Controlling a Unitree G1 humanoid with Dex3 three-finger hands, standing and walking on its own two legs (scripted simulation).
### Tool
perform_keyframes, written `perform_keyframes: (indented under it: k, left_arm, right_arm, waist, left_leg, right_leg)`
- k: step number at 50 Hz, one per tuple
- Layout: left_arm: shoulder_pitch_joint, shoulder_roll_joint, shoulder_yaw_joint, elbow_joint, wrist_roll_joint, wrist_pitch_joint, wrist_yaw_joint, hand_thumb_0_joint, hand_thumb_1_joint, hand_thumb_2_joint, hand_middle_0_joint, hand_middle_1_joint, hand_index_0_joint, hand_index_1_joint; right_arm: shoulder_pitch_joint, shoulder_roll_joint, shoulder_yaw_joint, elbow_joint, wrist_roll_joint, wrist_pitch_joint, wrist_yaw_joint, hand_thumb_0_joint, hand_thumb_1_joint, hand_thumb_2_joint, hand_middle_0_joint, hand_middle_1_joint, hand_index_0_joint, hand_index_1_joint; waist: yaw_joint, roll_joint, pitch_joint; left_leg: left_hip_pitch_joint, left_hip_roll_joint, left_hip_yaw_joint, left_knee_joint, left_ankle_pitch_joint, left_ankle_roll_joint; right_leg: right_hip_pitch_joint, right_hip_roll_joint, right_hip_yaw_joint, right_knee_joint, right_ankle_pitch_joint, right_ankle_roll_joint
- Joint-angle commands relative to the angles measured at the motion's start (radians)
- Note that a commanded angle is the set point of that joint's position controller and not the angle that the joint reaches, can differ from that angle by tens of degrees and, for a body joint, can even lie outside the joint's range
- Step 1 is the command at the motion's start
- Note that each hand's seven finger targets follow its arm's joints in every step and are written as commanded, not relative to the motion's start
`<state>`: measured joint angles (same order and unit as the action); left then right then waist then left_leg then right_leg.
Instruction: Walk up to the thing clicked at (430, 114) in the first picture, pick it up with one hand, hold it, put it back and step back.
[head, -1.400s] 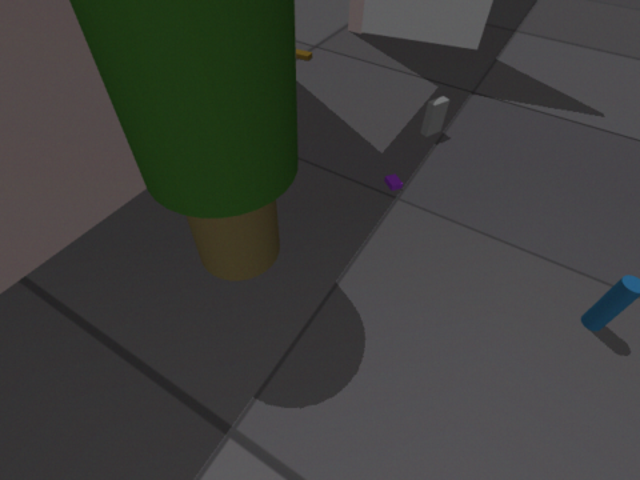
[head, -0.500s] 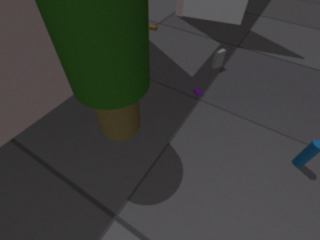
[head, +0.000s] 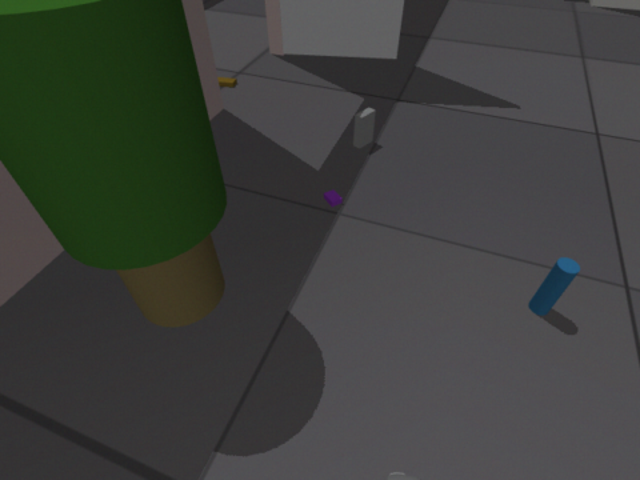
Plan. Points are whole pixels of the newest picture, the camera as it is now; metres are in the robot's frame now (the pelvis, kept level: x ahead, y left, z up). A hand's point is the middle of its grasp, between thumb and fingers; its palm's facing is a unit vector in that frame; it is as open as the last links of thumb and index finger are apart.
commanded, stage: walk up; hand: left
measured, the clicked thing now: (364, 128) +1.98 -0.34 -0.68
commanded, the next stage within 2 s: none
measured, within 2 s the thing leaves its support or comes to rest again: neither
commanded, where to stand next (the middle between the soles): +1.59 -0.43 m, yaw -17 degrees
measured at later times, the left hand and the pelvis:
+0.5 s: hand (189, 392) +0.31 +0.21 -0.17, palm faces -0.15 -0.94 -0.31, open 7.4 cm; pelvis +0.25 -0.06 -0.02, yaw -9 degrees
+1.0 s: hand (283, 198) +0.74 +0.06 -0.12, palm faces -0.30 -0.87 -0.39, open 7.4 cm; pelvis +0.51 -0.16 -0.02, yaw -16 degrees
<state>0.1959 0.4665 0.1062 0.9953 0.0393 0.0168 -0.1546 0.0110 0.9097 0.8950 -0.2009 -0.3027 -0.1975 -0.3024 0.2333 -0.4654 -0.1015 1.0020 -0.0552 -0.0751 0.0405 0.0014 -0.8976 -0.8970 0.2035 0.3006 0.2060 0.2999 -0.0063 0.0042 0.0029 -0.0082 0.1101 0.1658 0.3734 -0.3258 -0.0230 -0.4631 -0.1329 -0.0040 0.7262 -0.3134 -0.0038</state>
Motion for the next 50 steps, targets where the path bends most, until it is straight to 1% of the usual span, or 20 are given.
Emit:
perform_keyframes:
  k: [1, 3, 4, 5, 6, 8, 12, 19, 23, 24, 25, 26, 30, 34, 43, 45, 46, 47, 48, 50]
  left_arm:
    - [-0.037, 0.151, 0.042, -0.074, -0.004, -0.039, 0.008, 0.0, 0.9, 0.9, -0.2, -0.3, -0.2, -0.3]
    - [0.212, 0.214, 0.077, -0.003, -0.001, -0.057, 0.039, 0.0, 0.9, 0.9, -0.2, -0.3, -0.2, -0.3]
    - [0.323, 0.318, 0.105, 0.003, 0.005, -0.067, 0.065, 0.0, 0.9, 0.9, -0.2, -0.3, -0.2, -0.3]
    - [0.23, 0.381, 0.095, -0.05, -0.022, -0.072, 0.067, 0.0, 0.9, 0.9, -0.2, -0.3, -0.2, -0.3]
    - [0.125, 0.379, 0.091, -0.086, -0.041, -0.075, 0.072, 0.0, 0.9, 0.9, -0.2, -0.3, -0.2, -0.3]
    - [0.024, 0.314, 0.07, -0.113, -0.042, -0.085, 0.087, 0.0, 0.9, 0.9, -0.2, -0.3, -0.2, -0.3]
    - [0.003, 0.254, 0.047, -0.142, -0.038, -0.105, 0.089, 0.0, 0.9, 0.9, -0.2, -0.3, -0.2, -0.3]
    - [0.027, 0.242, 0.041, -0.182, -0.027, -0.121, 0.086, 0.0, 0.9, 0.9, -0.2, -0.3, -0.2, -0.3]
    - [0.015, 0.21, 0.024, -0.189, -0.023, -0.114, 0.088, 0.0, 0.9, 0.9, -0.2, -0.3, -0.2, -0.3]
    - [0.079, 0.154, 0.006, -0.187, -0.024, -0.111, 0.091, 0.0, 0.9, 0.9, -0.2, -0.3, -0.2, -0.3]
    - [0.102, 0.067, -0.021, -0.193, -0.035, -0.11, 0.096, 0.0, 0.9, 0.9, -0.2, -0.3, -0.2, -0.3]
    - [0.137, 0.149, -0.015, -0.184, -0.041, -0.11, 0.109, 0.0, 0.9, 0.9, -0.2, -0.3, -0.2, -0.3]
    - [0.075, 0.194, -0.002, -0.134, -0.048, -0.11, 0.093, 0.0, 0.9, 0.9, -0.2, -0.3, -0.2, -0.3]
    - [0.007, 0.152, -0.012, -0.161, -0.04, -0.09, 0.058, 0.0, 0.9, 0.9, -0.2, -0.3, -0.2, -0.3]
    - [-0.127, 0.131, 0.001, -0.172, -0.033, -0.084, 0.041, 0.0, 0.9, 0.9, -0.2, -0.3, -0.2, -0.3]
    - [0.104, 0.191, 0.036, -0.112, -0.027, -0.092, 0.067, 0.0, 0.9, 0.9, -0.2, -0.3, -0.2, -0.3]
    - [0.248, 0.279, 0.07, -0.098, -0.022, -0.097, 0.087, 0.0, 0.9, 0.9, -0.2, -0.3, -0.2, -0.3]
    - [0.227, 0.367, 0.075, -0.127, -0.039, -0.104, 0.095, 0.0, 0.9, 0.9, -0.2, -0.3, -0.2, -0.3]
    - [0.163, 0.349, 0.068, -0.142, -0.064, -0.1, 0.098, 0.0, 0.9, 0.9, -0.2, -0.3, -0.2, -0.3]
    - [0.058, 0.279, 0.048, -0.166, -0.067, -0.104, 0.11, 0.0, 0.9, 0.9, -0.2, -0.3, -0.2, -0.3]
  right_arm:
    - [-0.165, -0.264, -0.061, -0.117, 0.007, -0.027, -0.009, 0.0, -0.9, -0.9, 0.2, 0.3, 0.2, 0.3]
    - [-0.163, -0.19, -0.029, -0.123, 0.0, -0.012, -0.008, 0.0, -0.9, -0.9, 0.2, 0.3, 0.2, 0.3]
    - [-0.163, -0.074, 0.017, -0.165, 0.015, -0.014, -0.001, 0.0, -0.9, -0.9, 0.2, 0.3, 0.2, 0.3]
    - [-0.167, -0.142, 0.005, -0.201, 0.034, -0.016, 0.0, 0.0, -0.9, -0.9, 0.2, 0.3, 0.2, 0.3]
    - [-0.195, -0.216, -0.009, -0.179, 0.038, -0.018, 0.001, 0.0, -0.9, -0.9, 0.2, 0.3, 0.2, 0.3]
    - [-0.119, -0.226, -0.016, -0.131, 0.045, -0.017, 0.011, 0.0, -0.9, -0.9, 0.2, 0.3, 0.2, 0.3]
    - [-0.031, -0.214, -0.029, -0.121, 0.034, -0.006, 0.036, 0.0, -0.9, -0.9, 0.2, 0.3, 0.2, 0.3]
    - [-0.146, -0.159, -0.034, -0.196, 0.03, -0.018, 0.048, 0.0, -0.9, -0.9, 0.2, 0.3, 0.2, 0.3]
    - [0.074, -0.181, -0.058, -0.141, 0.024, -0.038, 0.028, 0.0, -0.9, -0.9, 0.2, 0.3, 0.2, 0.3]
    - [0.229, -0.241, -0.084, -0.106, 0.013, -0.048, 0.014, 0.0, -0.9, -0.9, 0.2, 0.3, 0.2, 0.3]
    - [0.3, -0.298, -0.102, -0.114, -0.002, -0.055, -0.001, 0.0, -0.9, -0.9, 0.2, 0.3, 0.2, 0.3]
    - [0.205, -0.342, -0.105, -0.152, 0.035, -0.057, -0.003, 0.0, -0.9, -0.9, 0.2, 0.3, 0.2, 0.3]
    - [0.048, -0.217, -0.048, -0.193, 0.05, -0.06, -0.006, 0.0, -0.9, -0.9, 0.2, 0.3, 0.2, 0.3]
    - [0.051, -0.228, -0.04, -0.198, 0.043, -0.068, -0.004, 0.0, -0.9, -0.9, 0.2, 0.3, 0.2, 0.3]
    - [0.076, -0.252, -0.039, -0.18, 0.045, -0.043, -0.002, 0.0, -0.9, -0.9, 0.2, 0.3, 0.2, 0.3]
    - [0.084, -0.2, -0.014, -0.181, 0.046, -0.035, -0.007, 0.0, -0.9, -0.9, 0.2, 0.3, 0.2, 0.3]
    - [0.131, -0.127, 0.011, -0.195, 0.05, -0.034, -0.005, 0.0, -0.9, -0.9, 0.2, 0.3, 0.2, 0.3]
    - [0.154, -0.129, 0.015, -0.212, 0.063, -0.032, -0.007, 0.0, -0.9, -0.9, 0.2, 0.3, 0.2, 0.3]
    - [0.076, -0.218, -0.006, -0.19, 0.052, -0.025, -0.018, 0.0, -0.9, -0.9, 0.2, 0.3, 0.2, 0.3]
    - [0.093, -0.193, -0.002, -0.158, 0.07, -0.021, -0.012, 0.0, -0.9, -0.9, 0.2, 0.3, 0.2, 0.3]
  waist:
    - [0.064, 0.106, 0.056]
    - [0.196, -0.166, -0.042]
    - [0.246, -0.473, -0.009]
    - [0.174, -0.375, -0.004]
    - [0.124, -0.166, 0.064]
    - [0.051, -0.119, 0.067]
    - [0.012, -0.137, 0.074]
    - [0.043, -0.066, 0.079]
    - [-0.073, 0.041, -0.033]
    - [-0.129, 0.208, -0.134]
    - [-0.138, 0.357, -0.165]
    - [-0.095, 0.23, -0.161]
    - [-0.026, 0.099, 0.04]
    - [-0.022, 0.102, 0.05]
    - [-0.014, 0.071, 0.026]
    - [0.122, -0.081, -0.096]
    - [0.179, -0.303, -0.188]
    - [0.143, -0.354, -0.177]
    - [0.132, -0.161, -0.111]
    - [0.066, -0.113, -0.027]
  left_leg:
    - [-0.292, 0.184, -0.056, -0.078, -0.321, 0.16]
    - [-0.463, 0.063, 0.028, 0.432, -0.155, 0.115]
    - [-0.732, -0.079, 0.037, 0.814, -0.283, 0.063]
    - [-0.781, -0.087, -0.126, 0.88, -0.253, 0.038]
    - [-0.76, -0.005, -0.193, 0.892, -0.142, 0.042]
    - [-0.689, 0.051, -0.202, 0.798, -0.012, 0.053]
    - [-0.553, 0.051, -0.177, 0.579, 0.045, 0.032]
    - [-0.405, 0.023, -0.119, 0.26, 0.235, 0.013]
    - [-0.022, -0.043, -0.068, 0.14, 0.159, 0.048]
    - [0.204, 0.028, -0.187, 0.075, -0.018, 0.101]
    - [0.314, 0.258, -0.577, -0.019, -0.25, 0.143]
    - [0.222, 0.393, -0.887, -0.208, -0.423, 0.245]
    - [-0.087, 0.242, -0.382, -0.164, -0.075, 0.207]
    - [-0.111, 0.225, -0.204, -0.191, 0.065, 0.249]
    - [-0.145, 0.173, -0.041, -0.035, 0.213, 0.169]
    - [-0.248, 0.089, 0.01, 0.362, 0.365, 0.113]
    - [-0.42, 0.001, 0.025, 0.674, 0.141, 0.076]
    - [-0.66, -0.107, -0.069, 0.83, -0.17, 0.042]
    - [-0.668, -0.03, -0.179, 0.898, -0.143, 0.05]
    - [-0.616, 0.015, -0.218, 0.839, 0.008, 0.065]
  right_leg:
    - [0.227, 0.048, -0.127, -0.055, 0.073, -0.01]
    - [0.536, 0.118, -0.093, -0.143, -0.08, -0.043]
    - [0.587, -0.055, 0.298, -0.385, -0.449, -0.106]
    - [0.484, -0.247, 0.765, -0.659, -0.676, -0.211]
    - [0.388, -0.276, 0.768, -0.666, -0.67, -0.239]
    - [0.339, -0.181, 0.536, -0.585, -0.468, -0.194]
    - [0.216, -0.107, 0.294, -0.574, -0.306, -0.183]
    - [0.168, -0.08, 0.168, -0.546, -0.153, -0.182]
    - [0.121, -0.021, 0.079, -0.183, 0.173, -0.14]
    - [-0.005, 0.065, 0.006, 0.155, 0.2, -0.1]
    - [-0.226, 0.195, 0.047, 0.409, -0.168, -0.054]
    - [-0.282, 0.202, 0.121, 0.532, -0.181, -0.068]
    - [-0.201, 0.029, 0.122, 0.416, 0.01, -0.031]
    - [-0.161, 0.015, 0.064, 0.177, 0.029, 0.011]
    - [0.135, 0.084, -0.101, -0.139, 0.209, -0.039]
    - [0.471, 0.13, -0.07, -0.187, 0.124, -0.077]
    - [0.643, -0.043, 0.207, -0.262, -0.142, -0.107]
    - [0.721, -0.276, 0.714, -0.473, -0.244, -0.231]
    - [0.604, -0.283, 0.709, -0.483, -0.236, -0.255]
    - [0.446, -0.172, 0.415, -0.444, -0.006, -0.209]
